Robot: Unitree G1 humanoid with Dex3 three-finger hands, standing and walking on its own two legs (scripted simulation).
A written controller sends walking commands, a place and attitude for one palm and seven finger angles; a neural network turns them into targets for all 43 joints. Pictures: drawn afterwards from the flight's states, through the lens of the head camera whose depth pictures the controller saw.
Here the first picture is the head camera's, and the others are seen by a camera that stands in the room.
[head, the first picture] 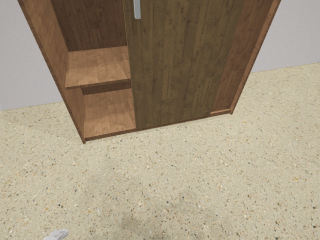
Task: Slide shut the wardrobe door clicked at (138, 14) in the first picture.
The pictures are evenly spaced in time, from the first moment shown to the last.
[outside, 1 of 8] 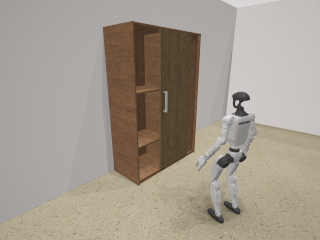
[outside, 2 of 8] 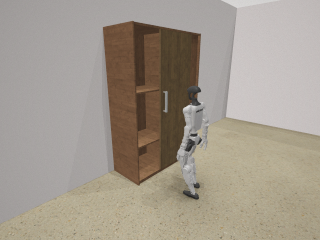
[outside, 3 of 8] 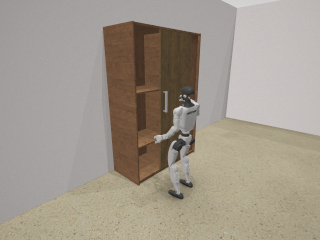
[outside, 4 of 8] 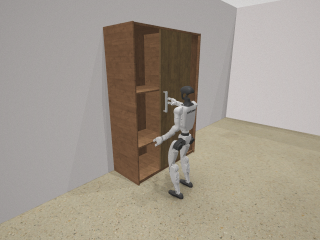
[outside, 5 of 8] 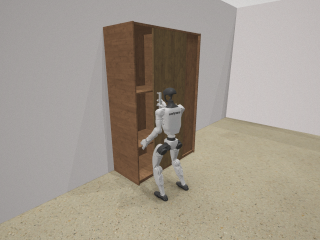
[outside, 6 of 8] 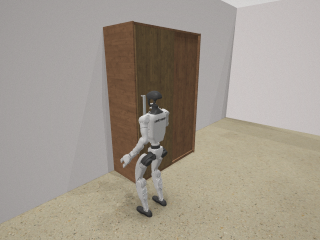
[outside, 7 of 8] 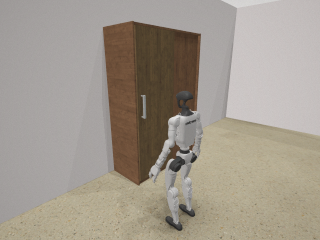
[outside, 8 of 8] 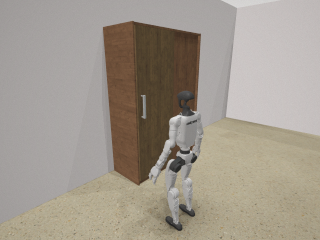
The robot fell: no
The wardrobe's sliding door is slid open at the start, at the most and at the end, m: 0.40 0.40 0.01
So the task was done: yes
